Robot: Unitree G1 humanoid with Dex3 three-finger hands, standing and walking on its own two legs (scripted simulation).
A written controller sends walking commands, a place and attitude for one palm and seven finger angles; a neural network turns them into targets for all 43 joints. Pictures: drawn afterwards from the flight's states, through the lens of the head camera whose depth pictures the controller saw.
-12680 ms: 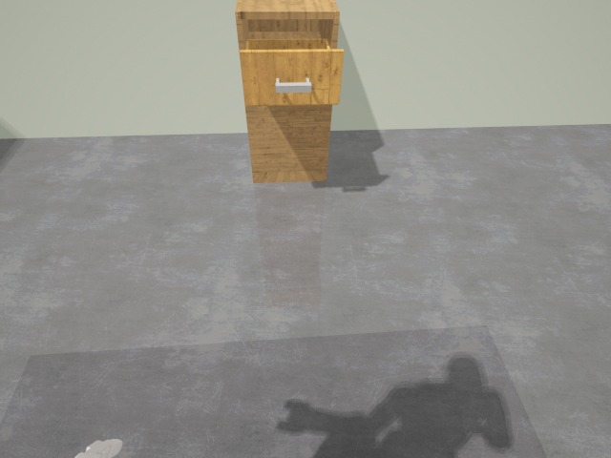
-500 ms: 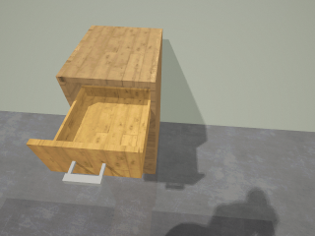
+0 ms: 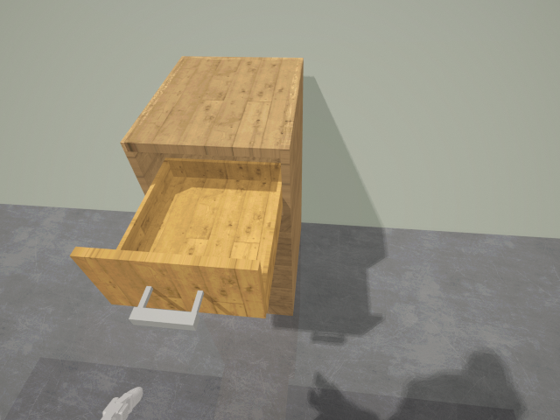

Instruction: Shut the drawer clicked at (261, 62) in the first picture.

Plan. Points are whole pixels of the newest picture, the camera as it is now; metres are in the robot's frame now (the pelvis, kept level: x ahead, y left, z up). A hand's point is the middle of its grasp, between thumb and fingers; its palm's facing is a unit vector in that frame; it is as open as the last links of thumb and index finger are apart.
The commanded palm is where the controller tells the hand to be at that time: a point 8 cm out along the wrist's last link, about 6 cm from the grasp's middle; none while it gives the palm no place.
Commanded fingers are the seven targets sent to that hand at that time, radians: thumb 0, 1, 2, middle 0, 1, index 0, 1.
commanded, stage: raise the hand and make a fist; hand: left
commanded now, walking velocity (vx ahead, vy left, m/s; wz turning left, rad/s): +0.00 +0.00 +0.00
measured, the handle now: (169, 306) +0.32 +0.23 -0.09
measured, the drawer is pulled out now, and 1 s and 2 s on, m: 0.28 0.28 0.28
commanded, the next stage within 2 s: bring the fist close to the handle in 1.76 s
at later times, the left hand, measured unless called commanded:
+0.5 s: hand out of the picture +0.12 +0.17 -0.01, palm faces -0.04 -1.00 -0.06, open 4.8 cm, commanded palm +0.11 +0.22 -0.03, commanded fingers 0.00 0.90 0.90 -0.86 -1.01 -0.86 -1.01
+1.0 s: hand out of the picture +0.13 +0.18 -0.02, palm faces -0.10 -0.99 -0.03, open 3.1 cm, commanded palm +0.11 +0.24 +0.00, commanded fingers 0.00 0.90 0.90 -1.36 -1.56 -1.36 -1.56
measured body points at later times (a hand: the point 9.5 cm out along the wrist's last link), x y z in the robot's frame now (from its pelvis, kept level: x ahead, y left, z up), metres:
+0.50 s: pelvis -0.08 +0.01 -0.10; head -0.03 +0.02 +0.35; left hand +0.12 +0.23 -0.01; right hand +0.17 -0.18 -0.14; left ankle +0.00 +0.13 -0.74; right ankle -0.04 -0.09 -0.74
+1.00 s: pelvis -0.06 +0.04 -0.08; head -0.02 +0.05 +0.37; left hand +0.13 +0.23 -0.01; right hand +0.13 -0.20 -0.13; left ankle +0.00 +0.13 -0.74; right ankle -0.04 -0.09 -0.74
